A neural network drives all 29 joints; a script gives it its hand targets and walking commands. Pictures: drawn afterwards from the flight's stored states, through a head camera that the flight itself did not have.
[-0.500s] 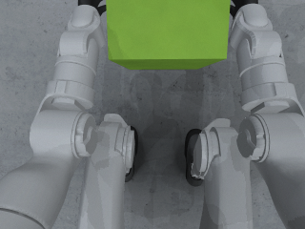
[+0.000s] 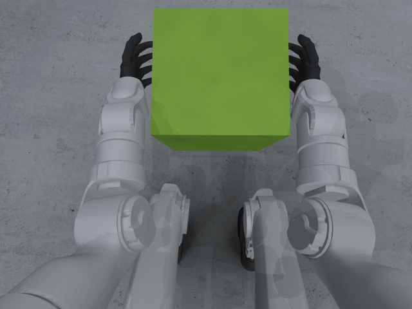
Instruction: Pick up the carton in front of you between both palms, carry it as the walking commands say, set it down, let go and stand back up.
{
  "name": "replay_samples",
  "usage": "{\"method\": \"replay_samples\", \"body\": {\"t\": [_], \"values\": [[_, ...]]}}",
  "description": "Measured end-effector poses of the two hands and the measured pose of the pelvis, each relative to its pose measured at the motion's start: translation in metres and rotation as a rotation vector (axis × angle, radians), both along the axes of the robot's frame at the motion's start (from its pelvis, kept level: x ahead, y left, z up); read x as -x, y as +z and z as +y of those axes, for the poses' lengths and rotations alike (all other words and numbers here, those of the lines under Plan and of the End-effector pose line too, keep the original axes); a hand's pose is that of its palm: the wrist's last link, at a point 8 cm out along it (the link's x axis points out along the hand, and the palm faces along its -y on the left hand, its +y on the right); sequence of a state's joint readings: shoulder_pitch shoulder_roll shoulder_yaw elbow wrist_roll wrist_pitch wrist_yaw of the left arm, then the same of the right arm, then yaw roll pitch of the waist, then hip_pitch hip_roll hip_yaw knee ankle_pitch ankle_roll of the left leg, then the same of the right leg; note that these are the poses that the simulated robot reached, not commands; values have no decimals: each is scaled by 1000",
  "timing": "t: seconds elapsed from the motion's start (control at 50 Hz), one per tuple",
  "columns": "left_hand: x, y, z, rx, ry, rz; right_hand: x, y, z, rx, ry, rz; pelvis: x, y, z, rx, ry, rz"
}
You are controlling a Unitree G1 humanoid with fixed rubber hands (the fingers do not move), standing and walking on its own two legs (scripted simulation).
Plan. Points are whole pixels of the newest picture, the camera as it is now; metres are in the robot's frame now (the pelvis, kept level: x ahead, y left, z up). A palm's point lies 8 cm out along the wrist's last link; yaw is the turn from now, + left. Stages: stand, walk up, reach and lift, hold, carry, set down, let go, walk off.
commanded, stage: reach and lift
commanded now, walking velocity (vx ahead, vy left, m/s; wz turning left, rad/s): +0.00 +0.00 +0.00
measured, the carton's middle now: (217, 96) +0.50 +0.01 -0.13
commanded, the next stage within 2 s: none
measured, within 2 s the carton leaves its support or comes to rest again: neither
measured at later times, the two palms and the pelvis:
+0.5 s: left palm (88, 58) +0.44 +0.16 +0.11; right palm (368, 65) +0.45 -0.14 +0.11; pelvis +0.05 +0.00 +0.14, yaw +0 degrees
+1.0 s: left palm out of the picture +0.40 +0.15 +0.26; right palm out of the picture +0.40 -0.15 +0.26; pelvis +0.09 +0.00 +0.26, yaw +0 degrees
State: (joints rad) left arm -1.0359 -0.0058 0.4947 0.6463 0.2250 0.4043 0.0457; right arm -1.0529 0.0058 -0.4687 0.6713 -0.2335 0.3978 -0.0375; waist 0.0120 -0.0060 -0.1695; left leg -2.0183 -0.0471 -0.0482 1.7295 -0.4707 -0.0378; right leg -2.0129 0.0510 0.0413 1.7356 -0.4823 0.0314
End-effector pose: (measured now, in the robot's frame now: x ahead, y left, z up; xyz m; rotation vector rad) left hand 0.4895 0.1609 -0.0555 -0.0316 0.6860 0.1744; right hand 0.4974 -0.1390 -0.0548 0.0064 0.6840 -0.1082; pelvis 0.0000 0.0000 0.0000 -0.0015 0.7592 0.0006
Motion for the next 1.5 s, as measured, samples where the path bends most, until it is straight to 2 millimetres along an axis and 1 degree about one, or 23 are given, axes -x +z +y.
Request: {"method": "replay_samples", "body": {"t": [0.16,0.44,0.78,0.94,1.1,1.16,1.2,1.34,1.5], "values": [[13,50,-4,5,-3,-3,15,49,-4,-12,-14,-2,-14,40,0,-3,-5,-47],[39,144,-4,10,-4,5,43,143,-4,-17,-23,6,-40,121,-1,-3,-1,-179],[71,248,-7,11,-15,2,77,247,-7,-15,-32,2,-72,212,0,-2,1,-420],[85,296,-7,6,-20,-7,92,295,-7,-10,-26,-7,-86,247,0,-4,4,-561],[98,340,-8,-12,-35,-33,105,340,-8,6,-16,-33,-93,269,1,-3,7,-713],[100,352,-9,-18,-45,-34,109,352,-9,13,-13,-34,-92,273,1,-3,6,-760],[102,356,-9,-22,-50,-27,111,356,-9,17,-12,-27,-91,275,1,-3,5,-786],[107,356,-8,-20,-49,-2,116,356,-9,15,-12,-2,-82,275,2,-2,1,-830],[105,359,-7,-16,-42,-16,113,358,-7,11,-12,-16,-80,276,2,-3,2,-838]]}}
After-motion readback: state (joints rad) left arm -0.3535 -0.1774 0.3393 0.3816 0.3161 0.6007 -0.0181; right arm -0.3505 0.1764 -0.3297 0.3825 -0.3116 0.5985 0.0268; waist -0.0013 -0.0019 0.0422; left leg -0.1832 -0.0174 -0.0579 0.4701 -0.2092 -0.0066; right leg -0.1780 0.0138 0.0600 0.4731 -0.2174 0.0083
